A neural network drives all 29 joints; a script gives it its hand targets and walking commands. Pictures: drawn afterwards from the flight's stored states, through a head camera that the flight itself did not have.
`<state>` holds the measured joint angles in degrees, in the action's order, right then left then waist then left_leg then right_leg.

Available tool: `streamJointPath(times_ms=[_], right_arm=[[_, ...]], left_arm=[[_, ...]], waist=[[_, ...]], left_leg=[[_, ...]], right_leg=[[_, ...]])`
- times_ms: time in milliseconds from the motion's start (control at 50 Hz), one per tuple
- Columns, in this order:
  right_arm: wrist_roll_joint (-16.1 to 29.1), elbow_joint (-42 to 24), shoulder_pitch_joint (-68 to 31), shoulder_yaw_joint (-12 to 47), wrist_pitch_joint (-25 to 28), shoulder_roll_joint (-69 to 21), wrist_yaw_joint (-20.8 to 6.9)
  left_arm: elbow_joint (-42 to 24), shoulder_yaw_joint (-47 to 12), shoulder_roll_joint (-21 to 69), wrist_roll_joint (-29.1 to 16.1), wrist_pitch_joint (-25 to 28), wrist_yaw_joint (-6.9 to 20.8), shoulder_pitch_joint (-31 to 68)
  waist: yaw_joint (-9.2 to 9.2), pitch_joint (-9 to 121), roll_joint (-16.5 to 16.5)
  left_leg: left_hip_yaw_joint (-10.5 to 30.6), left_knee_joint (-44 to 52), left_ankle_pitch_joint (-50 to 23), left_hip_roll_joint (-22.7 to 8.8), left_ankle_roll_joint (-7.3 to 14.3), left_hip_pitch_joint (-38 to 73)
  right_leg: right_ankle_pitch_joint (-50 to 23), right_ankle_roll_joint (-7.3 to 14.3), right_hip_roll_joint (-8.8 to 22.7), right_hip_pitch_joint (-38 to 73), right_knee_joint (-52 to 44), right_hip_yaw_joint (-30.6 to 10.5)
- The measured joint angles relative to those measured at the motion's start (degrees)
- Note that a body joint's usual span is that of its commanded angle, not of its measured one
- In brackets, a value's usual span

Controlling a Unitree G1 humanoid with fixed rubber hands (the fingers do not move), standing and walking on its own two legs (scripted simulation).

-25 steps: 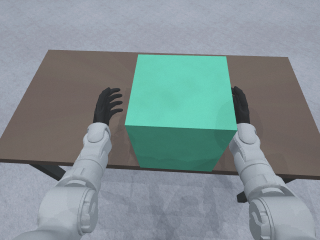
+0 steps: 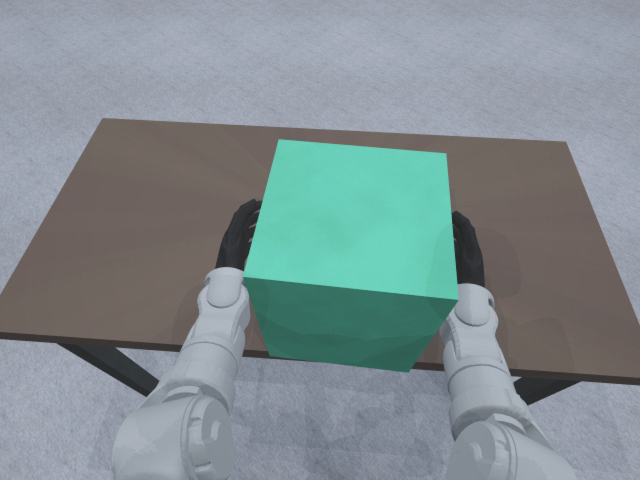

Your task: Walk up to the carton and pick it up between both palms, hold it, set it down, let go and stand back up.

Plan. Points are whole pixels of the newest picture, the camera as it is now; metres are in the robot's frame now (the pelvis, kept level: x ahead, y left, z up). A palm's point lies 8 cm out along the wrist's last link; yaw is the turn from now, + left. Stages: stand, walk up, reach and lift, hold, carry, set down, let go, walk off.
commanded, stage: reach and lift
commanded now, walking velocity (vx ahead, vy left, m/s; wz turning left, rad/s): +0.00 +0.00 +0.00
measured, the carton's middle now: (348, 265) +0.41 -0.04 -0.01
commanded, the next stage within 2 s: none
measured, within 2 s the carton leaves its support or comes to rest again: leaves its support in 1.48 s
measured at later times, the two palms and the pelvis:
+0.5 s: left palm (234, 260) +0.41 +0.11 +0.02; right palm (466, 274) +0.38 -0.19 +0.02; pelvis +0.00 +0.00 +0.00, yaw +1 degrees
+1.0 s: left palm (234, 262) +0.41 +0.11 +0.01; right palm (466, 278) +0.37 -0.19 +0.02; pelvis +0.00 +0.01 +0.00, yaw +1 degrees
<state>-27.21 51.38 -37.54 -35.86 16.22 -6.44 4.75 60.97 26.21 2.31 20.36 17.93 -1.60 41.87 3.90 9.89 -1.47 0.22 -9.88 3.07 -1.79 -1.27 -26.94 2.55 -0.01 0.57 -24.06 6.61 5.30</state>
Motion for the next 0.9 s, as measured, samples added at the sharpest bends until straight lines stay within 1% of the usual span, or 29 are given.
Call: streamJointPath(times_ms=[380, 500, 580, 740, 900], right_arm=[[-1.6, -1.9, 0.7, -1.0, 0.1, -0.6, -0.8], [-3.6, -4.9, 1.5, -1.4, -1.1, -1.4, -1.3], [-3.7, -6.1, 2.2, -1.2, -1.6, -1.8, -1.4], [-3.9, -6.3, 2.6, -1.8, -1.3, -2.2, -1.4], [-5.0, -4.5, 1.5, -3.1, -0.2, -1.7, -1.4]], left_arm=[[-4.1, 0.5, 1.5, 2.1, -1.7, 0.3, -1.3], [-5.8, 1.6, 2.4, 2.7, -2.6, 1.2, -1.6], [-6.8, 2.0, 2.8, 2.9, -3.1, 1.8, -2.0], [-6.5, 3.2, 3.2, 3.6, -2.9, 2.6, -1.9], [-4.5, 4.4, 3.0, 3.7, -1.9, 2.4, -0.6]], waist=[[0.66, -1.2, 0.2], [1.10, -2.0, 0.2], [1.33, -2.4, 0.4], [1.57, -2.3, 0.8], [1.65, -1.4, 0.9]], left_leg=[[0.5, 0.9, -0.4, 0.3, 0.0, 1.2], [1.2, 1.1, -0.4, 0.5, 0.1, 1.8], [1.5, 1.1, -0.3, 0.6, 0.1, 2.3], [1.6, 0.9, -0.1, 0.8, 0.3, 2.5], [1.5, 0.6, -0.4, 0.9, 0.4, 0.9]], right_leg=[[-0.6, -0.1, 0.2, 1.8, -1.7, 0.6], [0.0, -0.2, 0.4, 2.4, -1.2, 1.2], [0.4, -0.2, 0.5, 2.9, -0.9, 1.5], [0.8, -0.4, 0.7, 2.9, -0.3, 1.6], [0.2, -0.4, 0.8, 1.5, -0.4, 1.5]])
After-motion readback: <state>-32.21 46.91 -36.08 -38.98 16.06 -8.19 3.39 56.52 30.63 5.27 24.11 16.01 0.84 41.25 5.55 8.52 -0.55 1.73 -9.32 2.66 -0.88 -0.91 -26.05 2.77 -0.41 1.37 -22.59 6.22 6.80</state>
